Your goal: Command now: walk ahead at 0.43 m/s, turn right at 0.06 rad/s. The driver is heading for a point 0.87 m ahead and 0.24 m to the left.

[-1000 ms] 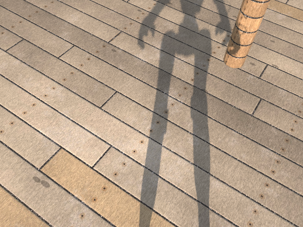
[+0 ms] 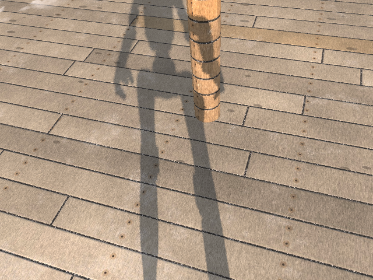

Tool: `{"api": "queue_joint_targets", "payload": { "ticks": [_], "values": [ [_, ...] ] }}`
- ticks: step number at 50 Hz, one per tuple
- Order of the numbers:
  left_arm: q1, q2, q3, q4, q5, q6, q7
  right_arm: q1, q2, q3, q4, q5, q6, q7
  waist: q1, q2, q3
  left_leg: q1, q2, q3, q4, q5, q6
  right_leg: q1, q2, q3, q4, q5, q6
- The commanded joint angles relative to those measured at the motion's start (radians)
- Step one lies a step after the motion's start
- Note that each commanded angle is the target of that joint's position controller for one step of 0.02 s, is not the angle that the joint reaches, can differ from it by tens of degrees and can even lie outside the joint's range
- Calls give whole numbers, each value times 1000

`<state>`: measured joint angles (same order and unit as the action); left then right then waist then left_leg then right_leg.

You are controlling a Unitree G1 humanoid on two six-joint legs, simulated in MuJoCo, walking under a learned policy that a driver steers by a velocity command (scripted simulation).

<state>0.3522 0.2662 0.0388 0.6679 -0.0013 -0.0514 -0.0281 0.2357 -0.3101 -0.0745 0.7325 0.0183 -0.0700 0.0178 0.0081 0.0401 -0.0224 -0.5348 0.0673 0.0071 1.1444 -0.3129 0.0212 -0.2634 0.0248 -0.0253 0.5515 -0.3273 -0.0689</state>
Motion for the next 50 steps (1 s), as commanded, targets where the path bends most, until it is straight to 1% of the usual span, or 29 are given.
{"api": "queue_joint_targets", "payload": {
  "ticks": [1,4,7,12,15,17,18,19,20,21,22,23,24,25,28,32,34,36,37,38,40,41,42,43,44,45,46,47,50],
  "values": [
    [-17,154,38,-62,15,-34,16,-65,-86,-17,-60,-4,-15,12,8,-143,44,-286,62,-56,-41,182,-2,205,-259,318,-360,186,-132],
    [25,150,39,-22,13,-39,31,-99,-50,-2,-49,-3,0,15,24,-86,47,-289,36,-55,-160,301,-26,243,-231,152,-379,428,-95],
    [29,152,38,4,15,-39,43,-179,-21,13,-66,10,-6,27,50,-99,79,-200,-11,-26,-376,434,-25,203,-193,18,-423,445,-46],
    [83,163,44,67,2,-31,53,-301,2,31,-112,12,-17,61,87,-89,135,-183,-45,20,-577,455,14,314,-237,-56,-418,566,-26],
    [81,193,52,76,3,-9,71,-292,-26,20,-128,7,-22,77,55,-136,71,-108,-116,94,-596,324,64,429,-254,-92,-267,1043,-5],
    [64,221,59,67,9,13,90,-154,-80,-5,-105,9,-12,71,-28,-182,-31,46,-171,127,-577,220,108,467,-257,-105,-36,1346,13],
    [30,232,61,56,9,17,91,0,-128,-29,-77,11,-9,57,-116,-167,-107,277,-181,97,-630,270,148,365,-240,-123,170,1322,23],
    [12,214,49,31,21,5,87,168,-183,-48,-53,5,5,35,-192,-72,-215,624,-47,-109,-635,259,210,102,-196,-114,464,957,38],
    [158,48,-1,0,35,-20,55,174,-252,-60,-51,9,-1,32,-61,188,-329,1029,242,-684,-637,61,437,-405,25,2,863,-221,116],
    [34,141,10,-9,-2,-64,33,197,-171,-46,-51,10,3,18,-151,55,-379,1014,242,-818,-801,-101,421,-498,25,169,936,-214,81],
    [-85,177,21,-58,-43,-88,22,138,-147,-37,-61,2,2,9,-144,22,-192,865,214,-668,-855,-77,361,-556,-33,175,874,-111,58],
    [-116,166,15,-70,-32,-102,25,64,-129,-30,-77,1,1,7,-88,-79,-89,686,173,-571,-881,20,329,-521,-73,157,774,-44,50],
    [-118,163,20,-63,-4,-103,31,6,-103,-22,-93,-1,0,7,-45,-103,-21,551,127,-494,-899,141,314,-473,-95,143,695,-16,62],
    [-88,165,25,-62,8,-92,31,-24,-91,-17,-109,-16,-1,3,-5,-65,-3,449,97,-442,-924,223,315,-404,-114,145,667,4,76],
    [-59,136,16,-63,23,-59,36,-44,-99,-20,-104,-7,-2,-8,33,-20,29,260,55,-331,-948,375,312,-339,-133,95,522,29,133],
    [-234,73,-11,-108,24,-58,35,9,-144,-34,-77,6,9,-26,-39,11,39,133,-43,-221,-909,306,230,-213,-76,47,169,327,162],
    [-293,88,-6,-120,5,-64,30,69,-151,-36,-58,11,19,-28,-76,27,12,175,-29,-263,-878,234,207,-166,-38,58,64,415,166],
    [-303,120,9,-127,-8,-69,25,87,-146,-35,-50,18,27,-31,-72,50,-2,254,2,-334,-817,155,184,-155,-38,100,-4,389,153],
    [-292,137,18,-126,-11,-71,23,88,-142,-35,-50,17,28,-32,-60,61,-8,292,22,-372,-781,130,170,-144,-42,114,-20,354,139],
    [-270,153,25,-125,-10,-75,22,65,-139,-34,-59,2,30,-31,-40,76,-6,309,35,-398,-739,111,160,-118,-45,114,-28,293,122],
    [-114,190,53,-96,-2,-83,26,67,-83,-16,-66,-7,28,-24,47,59,-73,270,-19,-372,-549,133,106,112,-78,117,-69,234,58],
    [33,246,67,-88,14,-84,34,100,1,12,-83,-24,25,-17,91,-92,-222,162,-93,-275,-240,-53,63,356,-272,318,-83,114,-6],
    [96,330,84,-48,37,-66,27,238,30,30,-113,12,7,-10,20,-441,-303,-177,-187,-162,103,-308,8,581,-489,874,-237,-191,-186],
    [59,226,67,-71,22,-60,26,199,-86,9,-84,33,9,-17,58,-283,-223,-292,-108,-186,229,-220,-7,528,-471,918,-296,-444,-172],
    [9,173,52,-72,9,-51,34,99,-143,-10,-97,31,14,-17,78,-202,-100,-301,-69,-160,232,-118,-8,414,-414,695,-282,-340,-119],
    [-35,152,42,-72,17,-45,36,43,-132,-10,-106,13,18,-18,65,-130,-43,-255,-37,-141,195,-45,-12,301,-355,534,-276,-147,-90],
    [-61,129,35,-62,21,-43,37,9,-116,-12,-117,3,19,-15,52,-129,8,-233,-15,-146,140,-1,-14,230,-308,425,-290,-12,-84],
    [-72,116,31,-54,25,-46,40,8,-99,-13,-123,8,23,-9,35,-155,26,-192,7,-139,109,26,-14,182,-281,342,-314,64,-73],
    [-61,115,36,-14,21,-57,33,-12,-52,-8,-135,10,42,-4,23,-146,39,-186,12,-112,52,59,-20,153,-268,203,-356,235,-89]
  ]
}}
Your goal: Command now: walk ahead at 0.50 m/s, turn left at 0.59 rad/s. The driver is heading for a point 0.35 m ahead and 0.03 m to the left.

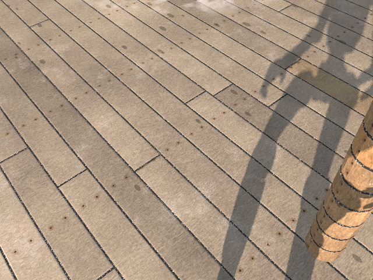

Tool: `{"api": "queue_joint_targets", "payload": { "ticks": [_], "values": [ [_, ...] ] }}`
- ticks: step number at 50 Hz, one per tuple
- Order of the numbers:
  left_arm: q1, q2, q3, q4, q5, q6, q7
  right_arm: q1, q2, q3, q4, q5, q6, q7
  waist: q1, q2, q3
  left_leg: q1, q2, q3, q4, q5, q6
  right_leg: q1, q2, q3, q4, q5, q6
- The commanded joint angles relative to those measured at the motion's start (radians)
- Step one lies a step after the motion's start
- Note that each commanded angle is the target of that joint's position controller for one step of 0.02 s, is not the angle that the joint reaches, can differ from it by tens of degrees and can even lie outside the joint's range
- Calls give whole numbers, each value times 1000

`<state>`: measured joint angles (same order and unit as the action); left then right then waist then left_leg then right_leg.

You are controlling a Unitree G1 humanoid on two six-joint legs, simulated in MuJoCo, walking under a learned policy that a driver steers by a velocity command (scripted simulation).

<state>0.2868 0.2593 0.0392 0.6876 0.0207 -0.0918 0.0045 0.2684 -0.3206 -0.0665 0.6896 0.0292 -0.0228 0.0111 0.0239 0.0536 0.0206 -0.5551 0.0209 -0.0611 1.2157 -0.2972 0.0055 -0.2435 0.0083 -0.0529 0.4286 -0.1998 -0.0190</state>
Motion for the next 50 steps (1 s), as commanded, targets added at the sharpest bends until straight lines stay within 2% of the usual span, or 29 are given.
{"api": "queue_joint_targets", "payload": {
  "ticks": [1,3,7,11,13,14,15,16,17,18,19,20,21,22,23,24,26,29,32,35,36,37,38,39,40,41,44,49,50],
  "values": [
    [-5,141,44,-27,-6,-23,-3,-52,-31,-15,-97,-3,3,-1,0,-160,4,-175,61,-41,-75,67,-14,132,-255,192,-242,165,-148],
    [-1,159,52,-6,-5,-23,-3,-94,-22,-11,-109,-10,8,0,8,-144,9,-191,67,-32,-187,133,-28,151,-263,133,-256,227,-158],
    [17,188,61,31,-18,-10,12,-188,7,6,-123,-12,-8,29,46,-127,25,-147,72,18,-419,302,-16,195,-265,20,-275,226,-147],
    [61,220,71,73,-30,7,14,-295,1,7,-162,-5,-20,54,69,-101,68,-132,57,71,-543,279,23,281,-287,-50,-255,290,-124],
    [58,231,69,84,-45,23,16,-285,-17,-4,-179,-12,-19,56,36,-114,58,-30,-9,126,-585,176,54,291,-283,-80,-133,679,-106],
    [53,249,72,86,-51,29,21,-232,-39,-15,-172,-20,-19,55,0,-137,12,65,-53,153,-602,151,74,296,-275,-92,-36,878,-93],
    [37,258,71,86,-55,34,25,-102,-76,-37,-140,-22,-21,52,-75,-135,-61,242,-91,160,-674,218,103,263,-248,-112,120,942,-67],
    [35,242,62,84,-55,28,26,27,-124,-60,-106,-22,-18,35,-146,-111,-127,480,-89,122,-752,393,135,135,-204,-135,315,832,-25],
    [43,133,24,42,7,13,11,120,-199,-63,-88,-36,-2,5,-125,116,-253,830,164,-187,-655,869,216,-193,-113,-121,662,-62,30],
    [166,119,0,40,-9,-3,-14,64,-237,-53,-138,-59,-4,7,-59,200,-505,1042,439,-626,-685,1001,453,-400,3,52,975,-535,66],
    [81,221,29,70,-38,-2,-25,74,-151,-37,-131,-49,4,15,-131,9,-511,946,373,-484,-720,970,406,-394,-58,165,988,-456,66],
    [-2,207,24,35,-56,2,-26,18,-123,-25,-120,-36,0,20,-105,17,-341,816,314,-335,-742,907,357,-446,-92,130,928,-402,62],
    [-34,182,20,41,-41,9,-13,-34,-92,-17,-115,-23,-4,21,-71,-56,-229,660,255,-265,-783,807,303,-441,-121,111,842,-340,66],
    [-36,183,24,46,-29,23,-1,-83,-76,-10,-117,-22,-6,18,-37,-46,-172,527,227,-221,-824,764,281,-383,-138,112,777,-289,74],
    [-2,178,25,60,-28,40,4,-116,-80,-9,-117,-35,-7,17,-1,-21,-149,401,201,-174,-868,755,271,-284,-141,109,747,-244,83],
    [33,158,24,74,-24,53,11,-138,-82,-12,-110,-46,-12,14,22,-7,-150,329,188,-138,-892,770,275,-222,-133,98,714,-202,96],
    [59,125,18,84,-19,67,25,-163,-76,-11,-83,-48,-26,8,42,22,-146,254,169,-69,-911,817,280,-153,-116,86,608,-152,113],
    [-8,98,10,75,-11,74,33,-161,-66,-7,-43,-49,-24,-4,20,35,-150,260,145,-25,-911,714,251,-112,-111,92,426,-43,110],
    [-78,121,18,59,-17,86,27,-144,-57,0,-3,-58,-10,-11,-12,47,-131,269,152,-59,-929,460,240,-80,-113,106,315,-17,97],
    [-85,116,21,56,-6,86,19,-155,-31,15,27,-45,1,-9,5,36,-99,253,138,-91,-884,242,199,17,-89,87,139,7,63],
    [-79,116,20,58,6,82,16,-136,-5,25,42,-40,2,-8,16,7,-87,237,100,-82,-854,158,149,80,-91,91,23,122,47],
    [-88,161,26,48,11,77,17,-89,16,33,54,-53,-1,-10,-13,-60,-79,221,43,-61,-798,67,89,123,-159,169,-14,308,24],
    [-127,224,36,34,5,76,20,8,6,25,75,-63,-5,-10,-94,-200,-63,193,-34,-10,-765,-42,50,117,-221,214,7,386,-30],
    [-154,166,29,50,1,75,12,-2,17,29,81,-60,0,-19,-93,-257,-79,305,-34,15,-790,0,25,2,-202,218,-23,163,-58],
    [-170,121,22,45,-2,71,2,-60,-25,21,82,-56,10,-25,-60,-201,-45,339,-27,12,-786,49,21,-41,-149,187,-35,63,-31],
    [-167,113,19,52,1,65,-3,-87,-33,16,85,-49,19,-31,-48,-171,-48,346,-21,9,-779,85,29,-35,-124,158,-27,73,-5],
    [-140,115,20,77,-6,47,-5,-83,-29,14,107,-46,36,-38,-37,-137,-62,352,-3,-12,-794,158,38,30,-100,129,2,184,12],
    [-143,114,21,106,-11,51,4,-86,-22,9,158,-36,33,-45,-27,-84,-77,380,3,-9,-796,248,28,79,-92,120,18,278,-3],
    [-136,123,24,132,-23,51,7,-82,-8,9,163,-42,26,-44,-46,-65,-90,406,8,-2,-802,252,21,73,-96,127,16,284,-11]
  ]
}}
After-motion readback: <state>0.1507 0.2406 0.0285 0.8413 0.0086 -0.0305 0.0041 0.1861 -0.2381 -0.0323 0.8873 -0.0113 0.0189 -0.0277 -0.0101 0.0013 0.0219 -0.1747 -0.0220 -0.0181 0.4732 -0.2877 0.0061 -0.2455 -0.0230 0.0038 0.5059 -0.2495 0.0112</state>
